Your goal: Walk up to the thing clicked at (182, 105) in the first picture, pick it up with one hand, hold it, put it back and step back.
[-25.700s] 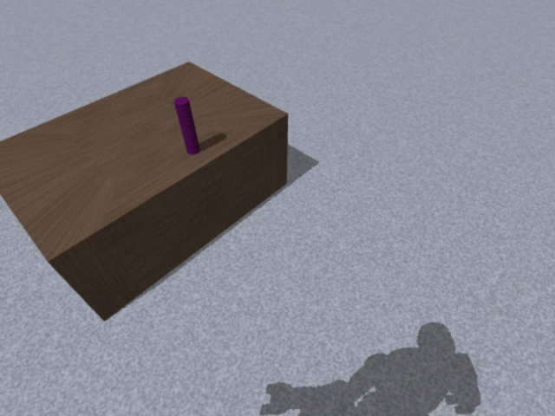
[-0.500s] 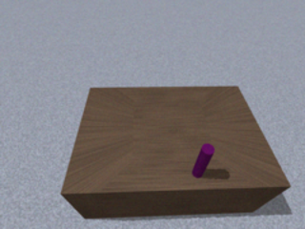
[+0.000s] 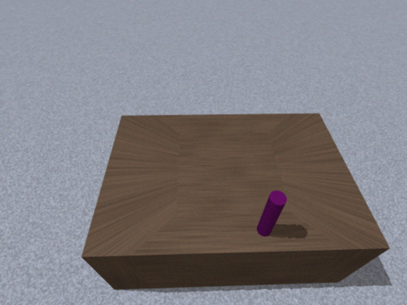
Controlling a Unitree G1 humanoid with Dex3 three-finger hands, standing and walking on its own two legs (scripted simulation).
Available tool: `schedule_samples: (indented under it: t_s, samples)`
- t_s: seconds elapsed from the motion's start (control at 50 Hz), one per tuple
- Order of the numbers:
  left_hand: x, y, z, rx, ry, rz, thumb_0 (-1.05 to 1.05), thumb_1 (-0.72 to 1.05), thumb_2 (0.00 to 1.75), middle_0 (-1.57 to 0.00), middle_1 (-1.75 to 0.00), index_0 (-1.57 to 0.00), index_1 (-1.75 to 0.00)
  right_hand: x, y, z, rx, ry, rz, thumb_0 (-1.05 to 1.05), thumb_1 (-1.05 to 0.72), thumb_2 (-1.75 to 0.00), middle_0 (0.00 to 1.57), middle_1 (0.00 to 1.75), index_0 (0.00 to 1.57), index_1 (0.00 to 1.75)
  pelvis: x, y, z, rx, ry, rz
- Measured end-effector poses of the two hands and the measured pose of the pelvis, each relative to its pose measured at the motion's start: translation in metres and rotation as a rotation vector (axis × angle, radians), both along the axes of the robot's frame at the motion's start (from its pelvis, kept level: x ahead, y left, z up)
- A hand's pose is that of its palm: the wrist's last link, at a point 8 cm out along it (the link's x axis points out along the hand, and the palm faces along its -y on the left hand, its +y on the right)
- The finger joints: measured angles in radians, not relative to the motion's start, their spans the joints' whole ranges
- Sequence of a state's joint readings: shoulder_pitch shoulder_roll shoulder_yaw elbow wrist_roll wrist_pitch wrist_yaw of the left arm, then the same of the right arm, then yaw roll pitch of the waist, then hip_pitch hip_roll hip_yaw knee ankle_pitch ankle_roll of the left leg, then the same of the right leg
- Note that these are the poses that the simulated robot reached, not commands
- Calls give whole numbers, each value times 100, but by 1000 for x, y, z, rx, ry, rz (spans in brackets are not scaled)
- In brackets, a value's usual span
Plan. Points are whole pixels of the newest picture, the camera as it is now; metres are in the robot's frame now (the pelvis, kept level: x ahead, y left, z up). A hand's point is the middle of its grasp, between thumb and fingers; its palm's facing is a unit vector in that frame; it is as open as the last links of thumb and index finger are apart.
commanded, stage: stand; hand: right
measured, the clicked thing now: (270, 215) +0.44 -0.20 -0.26
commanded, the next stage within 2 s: step back in 0.92 s
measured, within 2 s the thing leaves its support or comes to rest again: neither
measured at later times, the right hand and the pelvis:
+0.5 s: hand out of the picture +0.07 -0.26 -0.15, palm faces -0.02 +0.94 -0.35, open 7.4 cm; pelvis +0.00 -0.01 +0.00, yaw +0 degrees
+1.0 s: hand out of the picture +0.08 -0.26 -0.16, palm faces -0.02 +0.94 -0.35, open 7.4 cm; pelvis -0.01 -0.01 +0.00, yaw +0 degrees
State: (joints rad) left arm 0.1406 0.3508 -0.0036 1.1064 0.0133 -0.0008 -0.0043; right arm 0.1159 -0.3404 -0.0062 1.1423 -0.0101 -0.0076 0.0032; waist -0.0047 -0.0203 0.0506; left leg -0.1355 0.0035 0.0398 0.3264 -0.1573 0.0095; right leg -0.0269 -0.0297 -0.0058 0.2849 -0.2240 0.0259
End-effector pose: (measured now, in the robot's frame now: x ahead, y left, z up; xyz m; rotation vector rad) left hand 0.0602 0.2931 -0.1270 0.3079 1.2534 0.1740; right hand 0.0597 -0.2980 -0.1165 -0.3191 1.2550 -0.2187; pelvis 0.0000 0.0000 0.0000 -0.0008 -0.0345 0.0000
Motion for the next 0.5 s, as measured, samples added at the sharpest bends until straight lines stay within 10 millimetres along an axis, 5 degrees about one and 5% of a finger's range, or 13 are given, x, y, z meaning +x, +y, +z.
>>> schedule_samples:
  t_s: [0.5]
  samples:
    - [4,-5,1,3,-8,1,1,90,90,-20,-30,-20,-30,8,-5,0,3,-10,11,1,-91,-90,21,30,20,30,3,-5,0,0,3,4]
